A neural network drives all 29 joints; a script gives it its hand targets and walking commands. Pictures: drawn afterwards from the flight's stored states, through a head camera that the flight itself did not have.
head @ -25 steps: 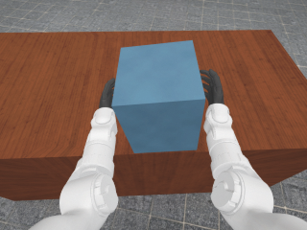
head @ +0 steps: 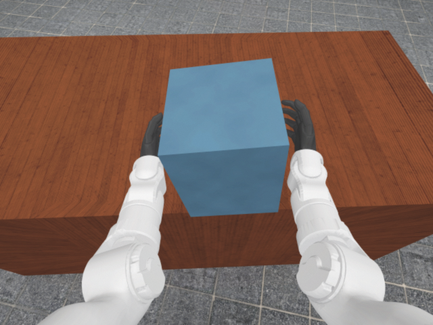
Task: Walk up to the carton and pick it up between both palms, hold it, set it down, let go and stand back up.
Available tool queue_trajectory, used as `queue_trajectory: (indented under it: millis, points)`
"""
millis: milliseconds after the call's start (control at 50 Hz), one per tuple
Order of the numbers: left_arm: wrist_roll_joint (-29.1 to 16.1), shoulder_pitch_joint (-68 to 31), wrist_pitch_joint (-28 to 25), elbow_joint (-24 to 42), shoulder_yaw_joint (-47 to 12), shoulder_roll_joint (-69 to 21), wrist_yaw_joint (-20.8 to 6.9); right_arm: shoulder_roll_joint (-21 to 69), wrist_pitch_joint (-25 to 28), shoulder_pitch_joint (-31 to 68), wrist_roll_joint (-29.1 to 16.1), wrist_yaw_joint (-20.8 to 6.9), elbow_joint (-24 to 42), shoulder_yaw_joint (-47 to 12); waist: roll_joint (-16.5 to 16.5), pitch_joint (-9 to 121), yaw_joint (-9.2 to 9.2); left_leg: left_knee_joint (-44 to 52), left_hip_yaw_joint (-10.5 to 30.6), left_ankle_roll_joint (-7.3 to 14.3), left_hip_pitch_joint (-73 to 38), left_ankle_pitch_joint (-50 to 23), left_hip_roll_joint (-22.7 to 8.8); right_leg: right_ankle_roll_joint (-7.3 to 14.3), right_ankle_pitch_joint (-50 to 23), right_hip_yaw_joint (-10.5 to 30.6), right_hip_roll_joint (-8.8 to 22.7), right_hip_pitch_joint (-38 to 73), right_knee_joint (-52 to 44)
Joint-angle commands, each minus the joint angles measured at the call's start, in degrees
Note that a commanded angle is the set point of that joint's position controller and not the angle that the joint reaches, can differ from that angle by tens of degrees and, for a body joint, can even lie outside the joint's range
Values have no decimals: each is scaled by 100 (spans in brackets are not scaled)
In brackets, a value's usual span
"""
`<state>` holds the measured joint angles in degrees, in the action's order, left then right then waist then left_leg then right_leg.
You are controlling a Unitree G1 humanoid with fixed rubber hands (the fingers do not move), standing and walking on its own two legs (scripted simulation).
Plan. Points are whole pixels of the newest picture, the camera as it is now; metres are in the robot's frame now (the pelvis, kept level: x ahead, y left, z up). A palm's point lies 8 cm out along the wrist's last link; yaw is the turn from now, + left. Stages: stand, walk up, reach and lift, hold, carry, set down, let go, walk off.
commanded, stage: set down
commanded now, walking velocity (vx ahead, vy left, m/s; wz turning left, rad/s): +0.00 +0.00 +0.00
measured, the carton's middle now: (227, 145) +0.45 +0.00 +0.01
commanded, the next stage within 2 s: none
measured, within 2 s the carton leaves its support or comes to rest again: rests again in 0.56 s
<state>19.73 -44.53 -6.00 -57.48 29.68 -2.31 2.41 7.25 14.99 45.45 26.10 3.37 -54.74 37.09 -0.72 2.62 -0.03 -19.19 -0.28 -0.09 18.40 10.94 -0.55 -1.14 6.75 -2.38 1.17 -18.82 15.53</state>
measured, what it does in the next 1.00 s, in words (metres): stands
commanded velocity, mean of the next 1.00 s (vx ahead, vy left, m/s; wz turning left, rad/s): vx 0.00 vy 0.00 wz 0.00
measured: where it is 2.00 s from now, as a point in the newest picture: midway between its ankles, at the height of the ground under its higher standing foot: outside the picture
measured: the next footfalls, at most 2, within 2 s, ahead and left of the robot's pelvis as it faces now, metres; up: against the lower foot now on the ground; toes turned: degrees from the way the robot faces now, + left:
none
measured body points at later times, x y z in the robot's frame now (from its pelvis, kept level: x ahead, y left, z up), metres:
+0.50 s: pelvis +0.00 +0.00 +0.00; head +0.07 +0.01 +0.44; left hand +0.42 +0.15 +0.03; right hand +0.42 -0.14 +0.06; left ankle -0.03 +0.11 -0.75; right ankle +0.00 -0.13 -0.75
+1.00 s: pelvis +0.00 +0.00 +0.00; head +0.09 +0.01 +0.44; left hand +0.43 +0.15 +0.03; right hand +0.42 -0.15 +0.05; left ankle -0.03 +0.11 -0.75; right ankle +0.00 -0.13 -0.75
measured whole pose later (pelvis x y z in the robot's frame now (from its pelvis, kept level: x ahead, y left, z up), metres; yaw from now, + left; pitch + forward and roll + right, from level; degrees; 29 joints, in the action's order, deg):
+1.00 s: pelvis +0.00 +0.00 +0.00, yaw -1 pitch +10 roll -1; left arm 26.8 -44.6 -9.2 -51.8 36.3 -6.5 0.0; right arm 9.8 17.7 42.6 30.5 1.9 -49.2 41.0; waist -1.5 -0.7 -0.5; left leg -18.5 -1.2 0.2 17.7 10.8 -0.6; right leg -1.2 6.8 -1.7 1.1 -18.9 15.8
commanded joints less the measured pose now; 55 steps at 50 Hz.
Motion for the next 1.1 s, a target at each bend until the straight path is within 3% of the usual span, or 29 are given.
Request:
queue_trajectory:
  millis: [0, 340, 1080]
  points:
    - [164, -3901, -508, 454, -1292, -2663, -465, 2959, 114, 2541, 416, -772, -466, -1566, 143, 3355, 4, 167, -676, -289, -19, -1933, 13, -72, -2561, -319, -84, 2939, 624]
    - [478, -3498, -524, 330, -927, -2557, -481, 2883, 150, 2292, 653, -796, -453, -1273, 100, 2911, -44, 242, -722, -215, 7, -1712, 2, -66, -2045, -344, -94, 2727, 505]
    - [983, -2389, -426, 426, -465, -2454, -591, 2713, 236, 1793, 866, -836, 31, -1203, -44, 2380, -234, 235, -718, -5, 103, -1638, 1, -106, -1790, -316, -72, 2504, 471]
